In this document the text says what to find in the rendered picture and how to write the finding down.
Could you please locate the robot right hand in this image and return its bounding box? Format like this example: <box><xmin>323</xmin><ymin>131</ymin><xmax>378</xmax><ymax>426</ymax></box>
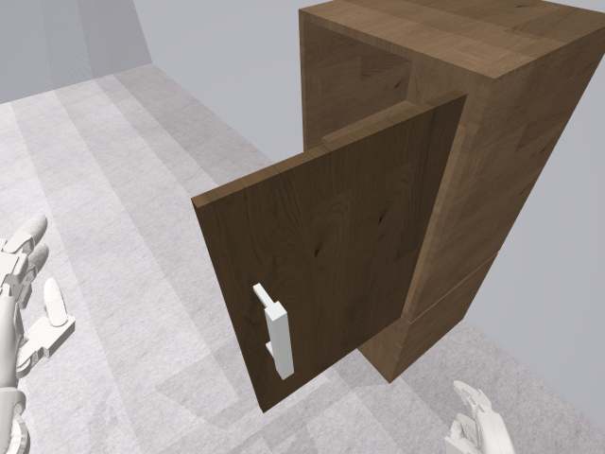
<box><xmin>444</xmin><ymin>380</ymin><xmax>517</xmax><ymax>454</ymax></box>

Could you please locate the robot left hand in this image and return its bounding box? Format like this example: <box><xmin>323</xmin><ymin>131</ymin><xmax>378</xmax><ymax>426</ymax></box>
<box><xmin>0</xmin><ymin>214</ymin><xmax>76</xmax><ymax>389</ymax></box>

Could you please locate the left robot forearm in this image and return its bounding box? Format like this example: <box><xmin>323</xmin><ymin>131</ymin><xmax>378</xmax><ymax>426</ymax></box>
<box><xmin>0</xmin><ymin>387</ymin><xmax>30</xmax><ymax>454</ymax></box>

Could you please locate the handle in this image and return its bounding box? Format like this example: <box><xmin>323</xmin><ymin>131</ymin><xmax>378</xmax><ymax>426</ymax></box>
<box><xmin>253</xmin><ymin>283</ymin><xmax>294</xmax><ymax>380</ymax></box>

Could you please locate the cupboard door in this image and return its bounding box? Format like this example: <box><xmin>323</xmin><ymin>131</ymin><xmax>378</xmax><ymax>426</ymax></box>
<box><xmin>191</xmin><ymin>90</ymin><xmax>468</xmax><ymax>413</ymax></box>

